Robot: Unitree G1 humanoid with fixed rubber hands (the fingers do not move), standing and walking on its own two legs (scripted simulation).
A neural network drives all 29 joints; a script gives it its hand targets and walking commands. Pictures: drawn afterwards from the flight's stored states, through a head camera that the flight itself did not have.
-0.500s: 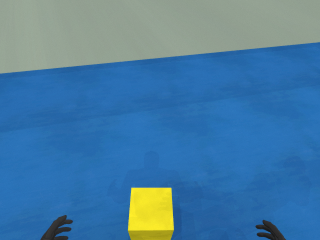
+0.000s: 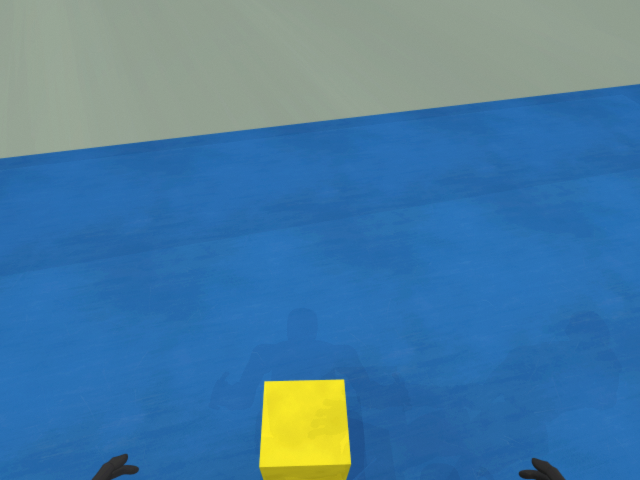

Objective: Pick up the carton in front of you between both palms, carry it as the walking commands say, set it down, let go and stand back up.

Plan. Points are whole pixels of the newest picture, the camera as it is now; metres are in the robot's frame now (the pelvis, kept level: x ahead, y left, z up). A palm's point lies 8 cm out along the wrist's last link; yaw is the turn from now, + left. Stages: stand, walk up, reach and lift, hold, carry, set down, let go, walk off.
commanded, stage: stand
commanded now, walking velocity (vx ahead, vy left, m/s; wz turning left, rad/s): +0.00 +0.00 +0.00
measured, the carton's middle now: (304, 436) +0.38 +0.04 -0.65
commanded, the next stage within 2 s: none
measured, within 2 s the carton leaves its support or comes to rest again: neither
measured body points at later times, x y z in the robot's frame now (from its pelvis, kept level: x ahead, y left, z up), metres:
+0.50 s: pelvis -0.02 +0.00 +0.00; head -0.02 +0.00 +0.45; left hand +0.08 +0.30 -0.11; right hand +0.09 -0.31 -0.10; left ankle -0.01 +0.10 -0.74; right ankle -0.05 -0.13 -0.74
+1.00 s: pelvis -0.02 +0.00 +0.01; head -0.03 +0.00 +0.46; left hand +0.07 +0.31 -0.11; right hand +0.08 -0.32 -0.11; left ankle -0.01 +0.10 -0.74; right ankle -0.05 -0.13 -0.74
